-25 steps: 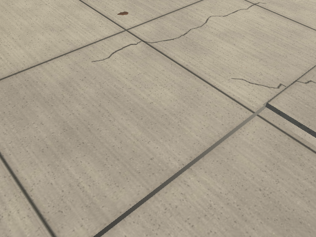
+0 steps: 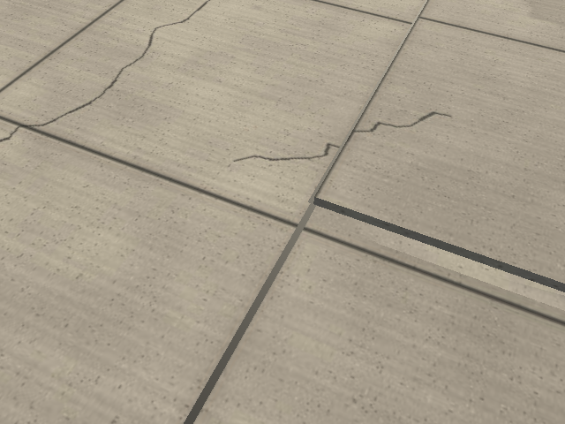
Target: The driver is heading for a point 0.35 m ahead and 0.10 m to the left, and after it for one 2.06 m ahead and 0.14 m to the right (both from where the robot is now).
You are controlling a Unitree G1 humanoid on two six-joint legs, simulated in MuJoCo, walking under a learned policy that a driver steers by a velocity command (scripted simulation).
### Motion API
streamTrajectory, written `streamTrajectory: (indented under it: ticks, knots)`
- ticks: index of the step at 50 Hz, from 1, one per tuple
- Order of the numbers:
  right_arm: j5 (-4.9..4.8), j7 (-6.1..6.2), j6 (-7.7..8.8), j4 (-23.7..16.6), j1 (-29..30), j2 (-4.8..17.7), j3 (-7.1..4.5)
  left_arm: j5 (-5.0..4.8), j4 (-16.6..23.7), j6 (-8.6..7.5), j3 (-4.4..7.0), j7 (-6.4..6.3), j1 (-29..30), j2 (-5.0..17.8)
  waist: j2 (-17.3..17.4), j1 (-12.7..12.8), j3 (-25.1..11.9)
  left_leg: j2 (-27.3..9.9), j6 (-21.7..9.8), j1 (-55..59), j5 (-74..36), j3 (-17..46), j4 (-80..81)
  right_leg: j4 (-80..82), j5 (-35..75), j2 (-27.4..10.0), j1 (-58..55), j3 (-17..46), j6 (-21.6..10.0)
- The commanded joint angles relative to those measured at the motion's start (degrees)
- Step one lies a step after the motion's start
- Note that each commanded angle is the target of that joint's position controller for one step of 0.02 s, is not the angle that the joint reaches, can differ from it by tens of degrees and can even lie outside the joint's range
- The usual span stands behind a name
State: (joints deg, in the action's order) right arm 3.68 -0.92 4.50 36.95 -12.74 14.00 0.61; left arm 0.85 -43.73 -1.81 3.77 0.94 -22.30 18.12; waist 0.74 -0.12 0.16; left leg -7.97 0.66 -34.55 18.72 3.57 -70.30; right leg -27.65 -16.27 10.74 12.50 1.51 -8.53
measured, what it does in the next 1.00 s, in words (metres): walks ahead: left foot, then right foot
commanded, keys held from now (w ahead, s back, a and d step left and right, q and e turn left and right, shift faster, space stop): w+q+shift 0.14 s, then q+shift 0.26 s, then e+shift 0.60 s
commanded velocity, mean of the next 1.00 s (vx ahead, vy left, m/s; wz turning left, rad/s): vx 0.37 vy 0.00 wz -0.13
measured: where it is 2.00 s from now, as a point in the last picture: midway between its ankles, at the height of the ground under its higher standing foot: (253, 359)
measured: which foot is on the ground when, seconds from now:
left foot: up 0.00-0.24, down 0.26-0.74, up 0.76-1.00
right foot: down 0.00-0.24, up 0.26-0.70, down 0.72-1.00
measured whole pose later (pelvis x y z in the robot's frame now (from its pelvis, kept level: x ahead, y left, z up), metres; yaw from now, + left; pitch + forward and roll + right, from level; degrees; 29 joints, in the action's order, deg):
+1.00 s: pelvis +0.62 +0.06 +0.01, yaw -7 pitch +3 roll +2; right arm 0.1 1.2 0.1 37.9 -2.3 15.3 -1.8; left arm -1.0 -33.9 2.4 4.2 -2.4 -14.3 17.5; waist 0.2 2.2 2.9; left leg 4.3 4.0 -30.8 19.8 11.1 -48.3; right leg -25.7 -4.4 8.9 23.0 13.6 -2.9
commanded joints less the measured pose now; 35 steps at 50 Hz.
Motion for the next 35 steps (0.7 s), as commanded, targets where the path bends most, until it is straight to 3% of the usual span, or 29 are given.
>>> streamTrajectory:
  ticks: [1, 3, 5, 6, 7, 9, 10, 11, 12, 13, 14, 15, 16, 17, 18, 19, 20, 21, 23, 26, 28, 31, 34, 35]
  knots:
    - [-0.18, -0.57, -1.16, -5.2, 3.9, 5.9, -1.14, -0.30, 3.0, -3.01, 1.03, -0.10, 1.5, 5.8, -2.4, -0.9, 7.2, -1.5, 0.9, -5.9, -7.2, -3.9, 11.7, 22.2, 1.9, -13.9, 6.3, 15.6, -9.0]
    - [-1.18, -1.28, -0.78, -5.7, 8.1, 5.3, -0.72, -0.74, 2.4, -4.11, 1.04, 0.44, 1.2, 6.1, -2.7, 0.5, 8.4, -1.0, -0.4, -2.3, -19.7, -5.2, 23.6, 23.5, 11.1, -11.9, 5.8, 9.5, -6.2]
    - [-2.28, -1.99, -0.40, -5.2, 11.0, 4.6, -0.61, -1.65, 1.0, -5.47, 0.93, 0.68, -1.0, 6.8, -1.5, 2.6, 7.6, 1.0, -3.1, 3.8, -30.5, -8.1, 32.5, 27.5, 20.9, -13.4, 2.4, 6.5, -4.0]
    - [-2.79, -2.15, -0.29, -4.9, 11.5, 4.7, -0.74, -1.54, 0.2, -5.92, 0.98, 0.64, -1.5, 7.7, -1.8, 2.8, 7.3, 1.5, -4.4, 5.0, -33.5, -8.0, 35.1, 28.6, 24.8, -15.0, -1.3, 5.4, -3.0]
    - [-2.85, -2.21, -0.31, -4.1, 11.7, 5.4, -1.05, -1.24, -0.8, -5.99, 0.94, 0.47, -2.2, 7.9, -0.9, 2.9, 7.0, 2.9, -5.5, 4.1, -33.4, -8.9, 37.0, 28.4, 30.9, -15.4, -7.2, 3.0, -1.9]
    - [-2.07, -2.08, 0.12, -2.4, 9.5, 5.9, -1.45, -0.28, -2.1, -5.62, 1.02, -0.56, -3.3, 9.4, -2.3, 2.0, 4.5, 8.4, -7.0, 5.7, -28.8, -11.6, 39.4, 20.7, 55.7, -16.2, -17.0, -0.7, 0.8]
    - [-1.86, -1.92, 0.35, -1.2, 6.5, 6.7, -1.84, 0.51, -2.3, -5.19, 1.17, -1.39, -3.4, 10.2, -4.2, 0.7, 1.6, 11.6, -7.5, 9.0, -25.3, -12.2, 39.4, 14.6, 67.5, -17.2, -20.0, -1.7, 2.4]
    - [-1.98, -1.57, 0.56, 1.7, -2.1, 8.2, -2.58, 1.71, -2.2, -4.48, 1.32, -2.14, -2.3, 10.6, -5.0, -3.0, -2.9, 14.4, -8.0, 16.2, -23.7, -11.7, 39.2, 3.6, 74.2, -17.5, -21.2, -2.7, 4.2]
    - [-2.07, -1.13, 0.66, 5.7, -14.0, 9.3, -3.33, 2.10, -1.5, -3.67, 1.56, -2.77, 1.0, 11.0, -5.2, -9.0, -7.6, 15.0, -8.3, 26.6, -26.8, -11.4, 41.2, -11.8, 74.9, -16.7, -18.7, -4.9, 5.8]
    - [-1.44, -0.41, 0.59, 8.4, -22.9, 11.9, -4.40, 1.63, -0.4, -3.53, 1.13, -3.16, 3.8, 9.6, -3.5, -13.4, -10.1, 10.7, -10.3, 36.7, -31.0, -6.4, 42.2, -32.0, 60.7, -12.8, -10.3, -6.7, 7.0]
    - [-4.26, -1.10, 2.12, 5.7, -19.7, 18.8, -5.58, 2.19, 3.8, -3.29, -1.85, -2.02, -1.4, -1.8, 22.1, -4.2, -17.4, -6.6, -22.6, 64.7, -46.3, 23.6, 33.6, -63.7, -12.7, -1.8, 23.4, 1.1, 15.1]
    - [-3.21, -0.87, 2.34, 3.6, -17.6, 16.7, -6.42, -1.09, 4.8, -4.45, -2.19, -1.00, -1.4, 3.7, 12.7, -7.4, -32.4, -12.2, -26.7, 70.8, -35.5, 42.7, 43.6, -72.8, -15.4, -1.1, 28.0, 10.2, 14.7]
    - [-3.46, -0.03, 1.97, 0.7, -12.3, 15.9, -6.84, -2.43, 7.3, -5.14, -1.48, -0.88, 5.6, 7.3, 5.7, -7.7, -25.7, -9.5, -23.4, 63.0, -28.9, 38.4, 46.5, -67.3, -10.5, -5.4, 28.9, 11.7, 12.7]
    - [-4.57, 0.23, 1.40, -0.4, -7.8, 14.0, -6.39, -1.91, 9.5, -5.55, -1.88, -0.89, 9.9, 7.0, -2.4, -4.8, -16.3, -6.9, -21.3, 50.3, -27.5, 33.1, 49.2, -60.8, -8.1, -7.9, 28.2, 10.1, 11.2]
    - [-5.06, 0.29, 0.98, -1.3, -4.3, 12.3, -5.72, -0.63, 10.2, -5.37, -2.02, -0.83, 13.2, 6.4, -8.0, -2.0, -8.5, -4.2, -20.1, 37.3, -32.8, 28.6, 51.7, -57.3, -7.6, -8.6, 26.1, 7.3, 10.3]
    - [-4.37, 0.54, 0.98, -1.7, -3.5, 11.9, -5.50, -0.06, 11.0, -4.76, -1.95, -0.60, 12.4, 5.9, -7.3, 0.8, -4.5, -2.3, -20.1, 28.2, -38.8, 24.7, 53.5, -54.0, -7.5, -9.5, 23.2, 7.3, 10.0]
    - [-4.08, 0.55, 0.75, -1.9, -2.8, 11.2, -5.40, 0.50, 11.3, -4.08, -1.95, -0.70, 11.5, 5.9, -5.5, 2.1, -2.0, -0.2, -19.9, 22.7, -43.1, 21.5, 54.4, -50.0, -7.9, -10.1, 21.7, 6.7, 10.3]
    - [-4.19, 0.78, 0.62, -1.9, -0.9, 10.4, -5.03, 0.43, 10.4, -3.54, -2.14, -0.99, 8.9, 5.4, -4.6, 3.6, -1.3, 1.1, -19.0, 17.4, -47.0, 15.8, 54.4, -43.7, -6.8, -11.5, 19.0, 4.8, 11.0]
    - [-3.94, 1.34, 0.54, -0.6, -0.4, 10.4, -4.73, 0.30, 9.3, -3.04, -3.17, -1.84, 8.0, 2.4, -2.8, 3.5, -3.0, 4.6, -17.2, 12.0, -56.6, 7.5, 53.2, -30.2, -0.3, -11.0, 14.1, 0.4, 12.6]
    - [-4.16, 1.96, 0.05, 2.8, -4.6, 8.7, -3.97, -0.54, 8.1, -2.68, -3.89, -1.88, 11.5, -0.1, 2.0, -0.7, -8.5, 5.8, -13.2, 17.1, -51.1, 1.6, 51.9, -15.8, 20.1, -11.0, 8.5, -0.1, 12.7]
    - [-3.75, 2.27, -0.08, 3.8, -5.1, 8.7, -3.74, -1.26, 8.9, -2.55, -3.08, -1.34, 15.8, 1.5, 3.2, -2.9, -6.8, 4.1, -10.8, 20.4, -43.9, 1.3, 51.8, -11.0, 26.1, -11.2, 9.8, 0.6, 11.1]
    - [-2.90, 3.10, -1.55, 4.1, -3.2, 10.6, -4.42, -1.51, 11.4, -2.59, -1.24, 0.08, 19.8, 4.8, 4.2, -3.8, -3.3, 0.6, -9.5, 26.8, -41.0, 1.9, 48.6, -8.8, 19.5, -11.8, 17.1, 1.3, 8.9]
    - [-3.24, 4.05, -3.87, 3.1, -1.3, 10.8, -4.87, -1.22, 12.3, -2.84, -0.36, 2.00, 17.3, 4.8, 3.4, -2.9, -2.6, -2.0, -10.0, 32.8, -46.0, 2.5, 41.1, -7.2, 9.5, -11.4, 21.8, -0.9, 6.7]
    - [-3.47, 4.42, -4.42, 2.2, 0.4, 10.6, -4.95, -1.15, 11.5, -2.99, -0.01, 2.33, 13.0, 4.6, 3.0, -1.0, -3.7, -1.2, -9.3, 32.0, -50.5, 1.2, 36.3, -4.6, 9.7, -10.0, 17.8, -2.0, 5.4]
Velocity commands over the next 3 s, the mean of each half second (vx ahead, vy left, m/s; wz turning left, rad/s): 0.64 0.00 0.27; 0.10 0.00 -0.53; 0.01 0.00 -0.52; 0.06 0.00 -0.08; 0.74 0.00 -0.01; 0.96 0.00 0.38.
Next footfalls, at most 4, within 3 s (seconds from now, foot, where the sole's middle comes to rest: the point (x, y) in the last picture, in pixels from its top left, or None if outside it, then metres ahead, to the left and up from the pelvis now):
0.26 left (243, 422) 0.50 0.11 -0.77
0.72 right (296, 329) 0.74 -0.02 -0.77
1.14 left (220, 316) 0.78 0.18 -0.77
1.56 right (301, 370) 0.63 -0.03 -0.77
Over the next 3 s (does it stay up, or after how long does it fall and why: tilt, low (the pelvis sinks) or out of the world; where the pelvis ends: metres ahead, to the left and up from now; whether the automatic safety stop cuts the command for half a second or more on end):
stays up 1.31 -0.10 0.04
